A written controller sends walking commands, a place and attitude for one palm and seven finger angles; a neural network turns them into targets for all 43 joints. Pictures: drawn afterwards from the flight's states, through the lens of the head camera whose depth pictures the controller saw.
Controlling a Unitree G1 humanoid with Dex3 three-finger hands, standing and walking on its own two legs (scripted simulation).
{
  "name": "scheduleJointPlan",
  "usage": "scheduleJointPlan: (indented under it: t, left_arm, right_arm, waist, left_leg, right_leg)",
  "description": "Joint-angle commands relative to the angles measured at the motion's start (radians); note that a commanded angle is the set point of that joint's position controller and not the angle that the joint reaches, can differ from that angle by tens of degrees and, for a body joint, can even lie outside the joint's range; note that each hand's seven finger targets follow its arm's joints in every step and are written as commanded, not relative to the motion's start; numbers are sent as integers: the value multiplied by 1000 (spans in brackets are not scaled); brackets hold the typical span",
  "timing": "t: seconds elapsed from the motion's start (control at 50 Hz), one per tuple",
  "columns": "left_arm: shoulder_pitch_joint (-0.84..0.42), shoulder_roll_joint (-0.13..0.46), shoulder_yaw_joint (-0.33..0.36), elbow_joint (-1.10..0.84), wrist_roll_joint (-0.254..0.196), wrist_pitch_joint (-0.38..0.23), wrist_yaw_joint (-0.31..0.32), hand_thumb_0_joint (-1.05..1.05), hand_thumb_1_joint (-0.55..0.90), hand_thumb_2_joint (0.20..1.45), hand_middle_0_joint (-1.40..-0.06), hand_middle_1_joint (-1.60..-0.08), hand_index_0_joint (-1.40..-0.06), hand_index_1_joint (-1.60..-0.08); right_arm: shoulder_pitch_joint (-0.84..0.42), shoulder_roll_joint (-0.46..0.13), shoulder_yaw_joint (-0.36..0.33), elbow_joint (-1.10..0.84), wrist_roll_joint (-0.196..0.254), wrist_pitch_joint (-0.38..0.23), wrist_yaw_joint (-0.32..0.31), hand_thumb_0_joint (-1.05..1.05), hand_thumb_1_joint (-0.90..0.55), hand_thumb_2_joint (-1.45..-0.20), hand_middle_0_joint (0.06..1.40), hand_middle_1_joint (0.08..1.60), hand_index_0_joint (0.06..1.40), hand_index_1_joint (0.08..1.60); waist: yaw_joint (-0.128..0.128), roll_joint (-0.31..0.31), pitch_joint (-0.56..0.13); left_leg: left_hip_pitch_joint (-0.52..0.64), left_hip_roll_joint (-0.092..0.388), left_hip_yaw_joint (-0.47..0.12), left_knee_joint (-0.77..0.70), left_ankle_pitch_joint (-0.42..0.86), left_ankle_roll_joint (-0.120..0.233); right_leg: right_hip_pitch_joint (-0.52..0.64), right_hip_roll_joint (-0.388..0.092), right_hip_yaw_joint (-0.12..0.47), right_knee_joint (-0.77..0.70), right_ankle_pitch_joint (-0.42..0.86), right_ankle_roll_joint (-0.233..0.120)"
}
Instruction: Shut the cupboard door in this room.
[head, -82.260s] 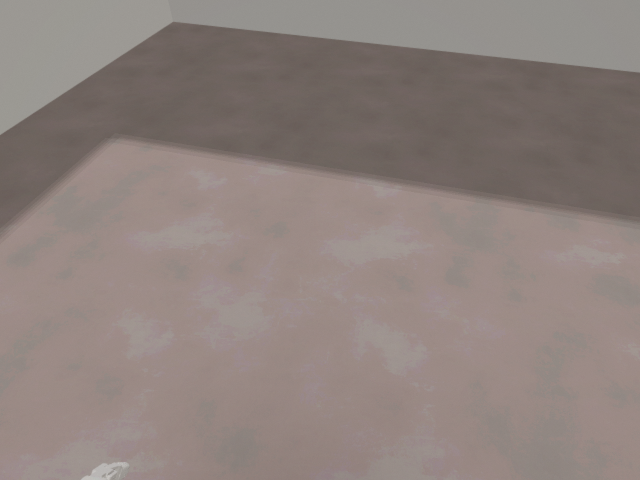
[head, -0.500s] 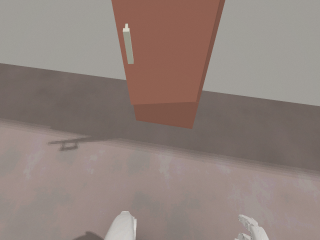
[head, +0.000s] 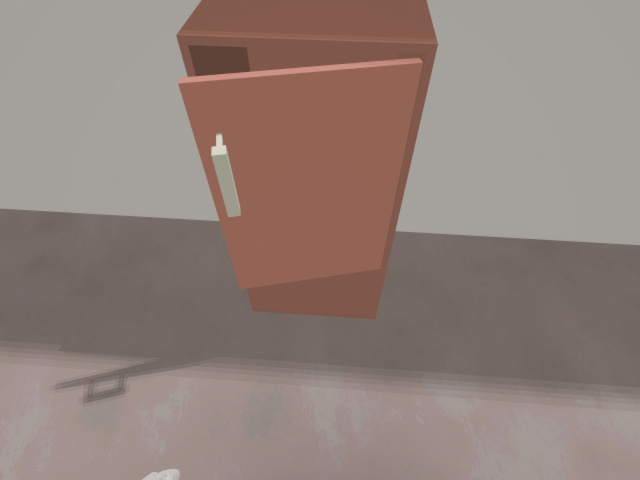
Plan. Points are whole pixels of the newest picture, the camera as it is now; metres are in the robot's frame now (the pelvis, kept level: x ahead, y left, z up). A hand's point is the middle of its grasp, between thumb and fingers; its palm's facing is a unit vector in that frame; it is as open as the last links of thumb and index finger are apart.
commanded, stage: take the last steps up to it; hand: left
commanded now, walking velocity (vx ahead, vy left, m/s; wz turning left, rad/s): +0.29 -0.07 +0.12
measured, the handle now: (226, 176) +0.62 +0.18 +0.00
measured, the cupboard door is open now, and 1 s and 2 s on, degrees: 14 14 14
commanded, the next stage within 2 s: come to a stop and stand still in 0.28 s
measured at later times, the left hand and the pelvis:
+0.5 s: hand (196, 454) +0.19 +0.19 -0.17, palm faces +0.11 -0.97 -0.20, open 7.3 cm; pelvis +0.18 +0.01 +0.00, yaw +5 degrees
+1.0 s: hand (181, 432) +0.22 +0.22 -0.17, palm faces +0.15 -0.96 -0.22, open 7.3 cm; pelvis +0.19 +0.02 +0.01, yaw +5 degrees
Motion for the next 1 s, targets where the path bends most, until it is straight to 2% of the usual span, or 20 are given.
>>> scheduleJointPlan:
  t: [0.0,0.08,0.12,0.22,0.24,0.26,0.28,0.3,0.36,0.44,0.48,0.52,0.56,0.6,0.66,0.78,0.82,0.84,0.88,0.98]
  left_arm:
    - [293,213,53,58,0,-15,27,0,900,900,-200,-300,-200,-300]
    - [146,94,30,41,1,-21,43,0,900,900,-200,-300,-200,-300]
    - [117,89,28,42,5,-29,45,0,900,900,-200,-300,-200,-300]
    - [113,78,24,68,-11,-18,40,0,900,900,-200,-300,-200,-300]
    - [139,49,18,62,-16,-14,36,0,900,900,-200,-300,-200,-300]
    - [164,9,3,42,-23,-12,33,0,900,900,-200,-300,-200,-300]
    - [119,51,6,24,-12,-6,35,0,900,900,-200,-300,-200,-300]
    - [77,48,9,24,-5,-4,32,0,900,900,-200,-300,-200,-300]
    - [73,32,11,39,-8,5,21,0,900,900,-200,-300,-200,-300]
    - [183,-19,-12,90,-20,25,37,0,900,900,-200,-300,-200,-300]
    - [249,18,-4,112,-11,19,44,0,900,900,-200,-300,-200,-300]
    - [199,118,11,85,0,13,52,0,900,900,-200,-300,-200,-300]
    - [146,149,18,63,-2,24,50,0,900,900,-200,-300,-200,-300]
    - [118,129,19,61,3,29,66,0,900,900,-200,-300,-200,-300]
    - [109,150,37,42,7,38,77,0,900,900,-200,-300,-200,-300]
    - [55,149,43,18,-10,53,78,0,900,900,-200,-300,-200,-300]
    - [62,61,24,-16,-14,66,75,0,900,900,-200,-300,-200,-300]
    - [32,61,19,-20,-15,77,80,0,900,900,-200,-300,-200,-300]
    - [27,75,26,-7,-10,99,76,0,900,900,-200,-300,-200,-300]
    - [57,61,14,17,-13,82,52,0,900,900,-200,-300,-200,-300]
  right_arm:
    - [-127,-85,-25,-111,4,-26,7,0,-900,-900,200,300,200,300]
    - [-117,-70,-32,-83,-2,-21,12,0,-900,-900,200,300,200,300]
    - [-81,-22,-24,-73,1,-18,17,0,-900,-900,200,300,200,300]
    - [101,-49,-24,-5,-8,-36,14,0,-900,-900,200,300,200,300]
    - [185,-129,-40,11,-18,-42,5,0,-900,-900,200,300,200,300]
    - [240,-221,-60,10,-22,-42,-9,0,-900,-900,200,300,200,300]
    - [205,-234,-58,-6,-16,-26,-17,0,-900,-900,200,300,200,300]
    - [130,-206,-53,-24,-16,-24,-18,0,-900,-900,200,300,200,300]
    - [-27,-129,-27,-57,-12,-35,-26,0,-900,-900,200,300,200,300]
    - [-142,-129,-14,-69,0,-21,-42,0,-900,-900,200,300,200,300]
    - [-146,-124,-22,-54,15,-2,-37,0,-900,-900,200,300,200,300]
    - [-105,-70,-25,-58,27,20,-24,0,-900,-900,200,300,200,300]
    - [-99,-52,-38,-47,27,50,-23,0,-900,-900,200,300,200,300]
    - [-138,-59,-37,-53,22,64,-29,0,-900,-900,200,300,200,300]
    - [-188,-67,-36,-73,28,58,-27,0,-900,-900,200,300,200,300]
    - [-145,-83,-34,-58,20,51,-20,0,-900,-900,200,300,200,300]
    - [-149,-183,-51,-81,4,39,-21,0,-900,-900,200,300,200,300]
    - [-156,-204,-52,-90,-5,47,-26,0,-900,-900,200,300,200,300]
    - [-203,-169,-30,-103,-4,39,-44,0,-900,-900,200,300,200,300]
    - [-213,-159,-22,-108,-4,30,-43,0,-900,-900,200,300,200,300]
  waist:
    - [163,-236,-11]
    - [67,-157,66]
    - [29,-97,51]
    - [-42,-12,-13]
    - [-61,163,-83]
    - [-64,356,-118]
    - [-64,227,-103]
    - [-38,162,-25]
    - [25,171,54]
    - [77,93,-47]
    - [92,9,-76]
    - [54,-164,-51]
    - [43,-166,-36]
    - [59,-249,-11]
    - [80,-185,-65]
    - [42,-146,-141]
    - [50,190,-129]
    - [28,221,-81]
    - [55,216,-10]
    - [58,130,-46]
  left_leg:
    - [-480,-3,4,425,-293,60]
    - [-464,79,-55,531,-102,60]
    - [-350,78,-29,389,-80,52]
    - [63,-5,53,-7,228,46]
    - [190,118,-145,-70,308,92]
    - [295,365,-495,-187,423,205]
    - [229,418,-547,-228,333,270]
    - [131,380,-464,-248,267,259]
    - [-12,308,-283,-249,392,223]
    - [11,226,-89,-109,741,161]
    - [16,156,-48,-21,541,91]
    - [-84,24,4,74,126,18]
    - [-58,-19,7,251,-169,4]
    - [-150,-7,-47,387,-252,5]
    - [-218,-24,-64,360,-255,-2]
    - [23,-8,-32,-100,198,-7]
    - [136,282,-290,-156,781,114]
    - [52,350,-306,-173,904,212]
    - [-52,297,-237,-189,808,223]
    - [92,235,-200,-177,597,196]
  right_leg:
    - [375,-370,469,-336,-242,-214]
    - [233,-279,232,-308,12,-206]
    - [175,-245,96,-271,205,-175]
    - [59,-104,-50,22,214,-86]
    - [-43,-30,-77,238,85,-42]
    - [-241,63,-87,486,-331,-4]
    - [-253,34,11,608,-366,-22]
    - [-280,-6,29,648,-297,-20]
    - [-222,-56,64,541,-190,3]
    - [47,-2,1,104,-14,31]
    - [142,-4,2,-92,256,35]
    - [139,-186,216,-75,716,-72]
    - [86,-280,235,-109,834,-162]
    - [115,-299,260,-101,945,-209]
    - [268,-293,233,-48,1056,-211]
    - [210,-201,146,51,717,-99]
    - [-9,-15,-3,178,-32,23]
    - [-32,40,45,344,-353,33]
    - [-47,33,129,480,-307,35]
    - [-57,36,76,346,-210,49]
